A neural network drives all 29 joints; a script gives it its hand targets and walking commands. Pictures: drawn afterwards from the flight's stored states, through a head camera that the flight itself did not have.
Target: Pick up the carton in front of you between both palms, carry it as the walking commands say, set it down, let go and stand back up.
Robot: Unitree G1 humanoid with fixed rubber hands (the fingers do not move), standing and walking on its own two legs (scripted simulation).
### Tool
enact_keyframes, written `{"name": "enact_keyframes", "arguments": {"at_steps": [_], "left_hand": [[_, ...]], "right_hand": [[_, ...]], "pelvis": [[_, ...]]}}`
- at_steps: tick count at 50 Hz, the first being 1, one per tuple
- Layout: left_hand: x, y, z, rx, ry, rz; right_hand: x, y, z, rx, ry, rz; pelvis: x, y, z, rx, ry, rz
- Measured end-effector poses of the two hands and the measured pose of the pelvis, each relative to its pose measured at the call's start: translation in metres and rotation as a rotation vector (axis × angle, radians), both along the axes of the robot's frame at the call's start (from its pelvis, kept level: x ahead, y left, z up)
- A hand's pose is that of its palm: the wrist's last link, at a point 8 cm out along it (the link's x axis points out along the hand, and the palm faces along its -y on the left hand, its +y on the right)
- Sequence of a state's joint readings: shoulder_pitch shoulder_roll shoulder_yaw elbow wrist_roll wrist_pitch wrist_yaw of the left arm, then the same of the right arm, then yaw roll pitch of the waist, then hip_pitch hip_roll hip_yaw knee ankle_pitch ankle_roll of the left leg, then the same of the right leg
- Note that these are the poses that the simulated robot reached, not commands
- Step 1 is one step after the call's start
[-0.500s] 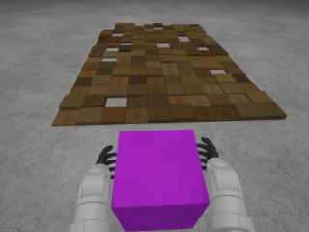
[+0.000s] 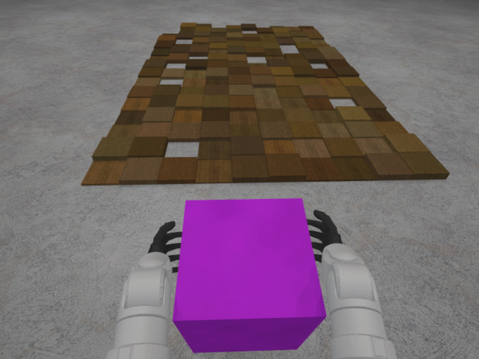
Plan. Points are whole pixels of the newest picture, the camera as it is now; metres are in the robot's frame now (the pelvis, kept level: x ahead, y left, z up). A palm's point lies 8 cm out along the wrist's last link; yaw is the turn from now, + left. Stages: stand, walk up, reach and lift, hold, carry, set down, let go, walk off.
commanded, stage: hold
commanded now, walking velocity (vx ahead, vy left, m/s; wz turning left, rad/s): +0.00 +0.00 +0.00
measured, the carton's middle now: (244, 279) +0.30 +0.00 -0.03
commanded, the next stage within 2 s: carry in 0.48 s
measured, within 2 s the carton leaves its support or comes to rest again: neither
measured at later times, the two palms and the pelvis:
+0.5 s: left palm (160, 262) +0.29 +0.15 +0.04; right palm (332, 250) +0.30 -0.15 +0.06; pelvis +0.01 +0.00 +0.00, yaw +0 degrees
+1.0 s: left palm (189, 201) +0.38 +0.10 +0.10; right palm (352, 200) +0.38 -0.20 +0.10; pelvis +0.13 -0.04 +0.00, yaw -2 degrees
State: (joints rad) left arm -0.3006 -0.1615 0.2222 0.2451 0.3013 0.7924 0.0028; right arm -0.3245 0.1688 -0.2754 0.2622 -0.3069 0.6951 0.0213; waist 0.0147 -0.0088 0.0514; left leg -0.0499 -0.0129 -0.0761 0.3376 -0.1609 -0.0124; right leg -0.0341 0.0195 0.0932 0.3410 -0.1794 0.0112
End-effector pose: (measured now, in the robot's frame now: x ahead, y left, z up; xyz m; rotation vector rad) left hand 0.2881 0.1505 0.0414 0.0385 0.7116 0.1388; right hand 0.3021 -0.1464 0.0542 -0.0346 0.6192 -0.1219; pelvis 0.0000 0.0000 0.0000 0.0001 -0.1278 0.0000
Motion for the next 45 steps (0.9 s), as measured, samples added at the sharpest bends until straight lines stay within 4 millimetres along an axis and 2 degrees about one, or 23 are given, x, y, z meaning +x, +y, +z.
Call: {"name": "enact_keyframes", "arguments": {"at_steps": [7, 17, 25, 30, 33, 39, 42, 45], "left_hand": [[0.000, 0.001, -0.003, 0.003, 0.011, 0.007], [0.004, -0.006, -0.003, 0.005, 0.012, -0.021], [0.001, -0.003, 0.000, 0.011, 0.004, -0.014], [0.000, -0.002, -0.001, 0.005, -0.003, -0.013], [0.006, -0.007, 0.009, 0.004, -0.032, -0.009], [0.032, -0.035, 0.038, -0.009, -0.100, -0.014], [0.046, -0.048, 0.044, -0.033, -0.084, -0.020], [0.059, -0.052, 0.048, -0.046, -0.054, -0.002]], "right_hand": [[0.007, 0.002, 0.001, 0.003, 0.011, 0.010], [0.002, -0.006, 0.000, -0.014, 0.014, -0.007], [0.001, -0.003, 0.002, -0.005, 0.008, 0.000], [-0.001, -0.002, 0.001, 0.009, 0.000, -0.012], [0.003, -0.007, 0.008, 0.032, -0.029, -0.027], [0.017, -0.036, 0.025, 0.074, -0.094, -0.063], [0.027, -0.049, 0.037, 0.065, -0.078, -0.081], [0.045, -0.054, 0.046, 0.078, -0.048, -0.078]], "pelvis": [[0.005, -0.003, 0.000, 0.000, 0.005, 0.010], [0.009, -0.004, 0.001, 0.000, 0.004, 0.001], [0.007, -0.002, 0.001, 0.000, -0.002, 0.003], [0.008, 0.000, -0.003, 0.003, 0.066, -0.011], [0.013, -0.002, -0.005, 0.007, 0.109, -0.040], [0.041, -0.023, -0.010, 0.010, 0.162, -0.057], [0.063, -0.034, -0.004, 0.031, 0.191, -0.021], [0.086, -0.040, 0.003, 0.060, 0.216, -0.031]]}}
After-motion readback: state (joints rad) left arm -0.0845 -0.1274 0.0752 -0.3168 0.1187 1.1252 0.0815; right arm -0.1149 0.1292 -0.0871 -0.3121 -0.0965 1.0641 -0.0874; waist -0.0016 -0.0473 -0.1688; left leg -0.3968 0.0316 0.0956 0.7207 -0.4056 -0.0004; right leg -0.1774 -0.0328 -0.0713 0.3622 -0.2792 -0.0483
